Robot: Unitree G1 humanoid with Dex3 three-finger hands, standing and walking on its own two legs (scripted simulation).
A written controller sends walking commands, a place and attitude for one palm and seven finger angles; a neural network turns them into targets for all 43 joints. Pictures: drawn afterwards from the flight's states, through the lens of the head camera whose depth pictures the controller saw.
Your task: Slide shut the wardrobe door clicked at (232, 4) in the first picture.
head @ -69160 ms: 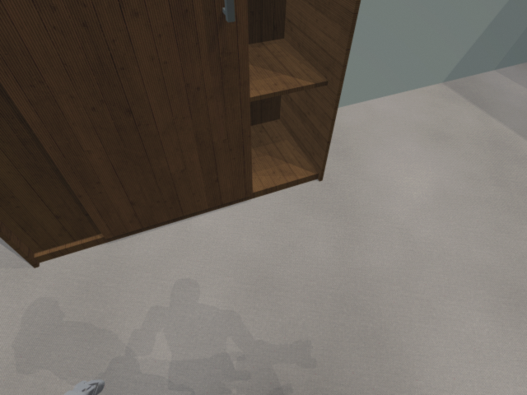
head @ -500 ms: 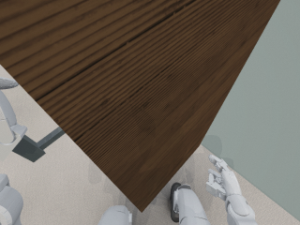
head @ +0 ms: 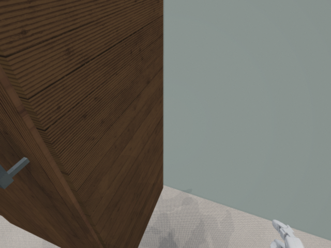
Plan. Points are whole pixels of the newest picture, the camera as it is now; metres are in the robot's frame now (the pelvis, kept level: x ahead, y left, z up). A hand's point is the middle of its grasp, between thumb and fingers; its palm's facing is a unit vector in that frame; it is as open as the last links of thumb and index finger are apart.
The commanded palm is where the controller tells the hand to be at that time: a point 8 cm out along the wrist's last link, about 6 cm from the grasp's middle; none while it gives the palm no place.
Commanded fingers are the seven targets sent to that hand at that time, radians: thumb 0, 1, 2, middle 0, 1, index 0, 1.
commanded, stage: stop walking and hold the door there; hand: left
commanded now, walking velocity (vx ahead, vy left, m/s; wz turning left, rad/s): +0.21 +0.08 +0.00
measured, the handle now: out of the picture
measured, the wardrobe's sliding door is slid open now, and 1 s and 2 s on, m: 0.02 0.01 0.01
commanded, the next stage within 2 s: none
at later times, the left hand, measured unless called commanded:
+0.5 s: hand out of the picture +0.20 +0.32 +0.22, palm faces +0.69 -0.68 -0.25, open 7.2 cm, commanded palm +0.15 +0.34 +0.20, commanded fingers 0.00 0.90 0.90 -0.45 -1.40 -0.45 -1.40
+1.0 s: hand out of the picture +0.20 +0.32 +0.22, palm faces +0.54 -0.80 -0.26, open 7.1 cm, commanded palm +0.16 +0.34 +0.20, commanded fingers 0.00 0.90 0.90 -0.45 -1.40 -0.45 -1.40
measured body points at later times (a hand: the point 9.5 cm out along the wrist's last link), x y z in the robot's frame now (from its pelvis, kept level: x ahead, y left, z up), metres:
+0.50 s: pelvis -0.05 -0.02 +0.00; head -0.08 -0.03 +0.45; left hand +0.16 +0.35 +0.24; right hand +0.04 -0.30 -0.10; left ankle -0.01 +0.12 -0.73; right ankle -0.02 -0.11 -0.74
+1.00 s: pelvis -0.06 +0.05 +0.00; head -0.06 +0.04 +0.45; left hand +0.17 +0.36 +0.24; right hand +0.11 -0.20 -0.08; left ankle -0.01 +0.12 -0.73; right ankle -0.02 -0.11 -0.73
